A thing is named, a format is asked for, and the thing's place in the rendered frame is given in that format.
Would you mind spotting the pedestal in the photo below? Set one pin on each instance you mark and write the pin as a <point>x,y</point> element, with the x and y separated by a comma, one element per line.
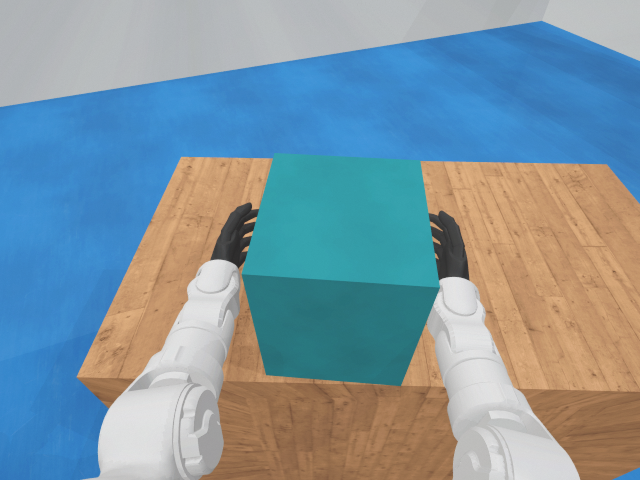
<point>554,251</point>

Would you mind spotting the robot right hand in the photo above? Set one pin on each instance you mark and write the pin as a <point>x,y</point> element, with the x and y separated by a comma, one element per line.
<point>452,256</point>

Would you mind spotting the right robot upper arm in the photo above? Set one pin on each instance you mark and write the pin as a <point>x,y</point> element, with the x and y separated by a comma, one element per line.
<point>488,452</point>

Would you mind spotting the left robot forearm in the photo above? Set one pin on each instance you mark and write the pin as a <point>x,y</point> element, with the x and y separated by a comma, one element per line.
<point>198,342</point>

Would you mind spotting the left robot upper arm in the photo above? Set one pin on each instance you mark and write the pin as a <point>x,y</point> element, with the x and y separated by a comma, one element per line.
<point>163,433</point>

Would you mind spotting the carton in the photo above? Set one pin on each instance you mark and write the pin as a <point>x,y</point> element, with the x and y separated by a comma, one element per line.
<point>340,274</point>

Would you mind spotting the robot left hand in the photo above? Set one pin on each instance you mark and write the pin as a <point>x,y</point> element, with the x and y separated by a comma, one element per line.
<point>230,243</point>

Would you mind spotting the right robot forearm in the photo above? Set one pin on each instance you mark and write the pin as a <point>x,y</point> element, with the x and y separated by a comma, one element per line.
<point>473,373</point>

